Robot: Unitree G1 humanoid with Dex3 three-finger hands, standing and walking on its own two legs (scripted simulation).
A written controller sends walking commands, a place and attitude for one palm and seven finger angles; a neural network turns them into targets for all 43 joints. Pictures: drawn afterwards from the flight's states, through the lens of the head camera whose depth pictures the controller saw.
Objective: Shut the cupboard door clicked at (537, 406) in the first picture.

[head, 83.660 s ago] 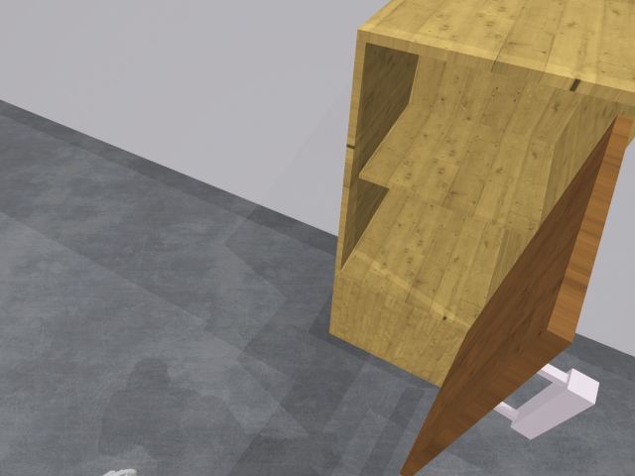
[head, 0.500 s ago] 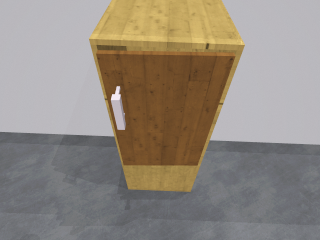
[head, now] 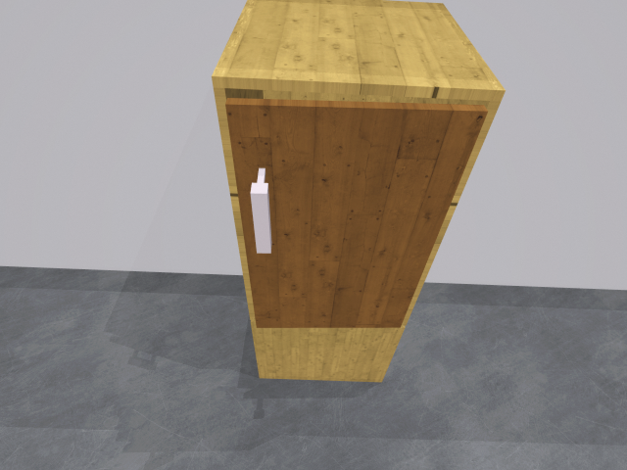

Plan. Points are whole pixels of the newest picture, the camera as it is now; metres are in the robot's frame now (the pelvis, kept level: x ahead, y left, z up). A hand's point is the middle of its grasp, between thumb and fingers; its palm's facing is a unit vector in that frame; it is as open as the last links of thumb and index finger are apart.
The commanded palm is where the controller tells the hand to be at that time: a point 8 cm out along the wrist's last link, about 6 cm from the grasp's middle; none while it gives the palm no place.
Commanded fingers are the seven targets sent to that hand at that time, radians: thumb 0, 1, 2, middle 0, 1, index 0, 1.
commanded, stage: look again from close up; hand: left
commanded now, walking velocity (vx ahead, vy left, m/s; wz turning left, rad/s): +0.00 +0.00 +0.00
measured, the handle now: (263, 211) +0.48 +0.12 +0.05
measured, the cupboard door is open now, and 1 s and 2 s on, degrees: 2 2 2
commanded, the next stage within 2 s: shuffle to correct the standing spot in 0.18 s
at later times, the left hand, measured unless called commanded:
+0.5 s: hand out of the picture -0.11 +0.18 -0.17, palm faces +0.04 -0.98 -0.18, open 7.4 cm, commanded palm none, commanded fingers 0.00 0.90 0.90 -0.20 -0.30 -0.20 -0.30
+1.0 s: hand out of the picture +0.00 +0.11 -0.17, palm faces +0.06 -0.98 -0.19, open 7.3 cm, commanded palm none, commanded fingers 0.00 0.90 0.90 -0.20 -0.30 -0.20 -0.30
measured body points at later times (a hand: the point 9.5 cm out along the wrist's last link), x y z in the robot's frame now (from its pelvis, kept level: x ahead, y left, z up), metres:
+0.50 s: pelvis -0.04 +0.01 +0.01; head -0.04 +0.02 +0.46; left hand -0.11 +0.23 -0.15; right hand -0.02 -0.22 -0.14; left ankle +0.03 +0.09 -0.73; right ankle -0.05 -0.14 -0.73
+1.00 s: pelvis -0.01 -0.07 +0.00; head +0.00 -0.06 +0.45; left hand +0.00 +0.17 -0.16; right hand -0.02 -0.29 -0.16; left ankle +0.01 +0.08 -0.72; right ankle +0.01 -0.17 -0.73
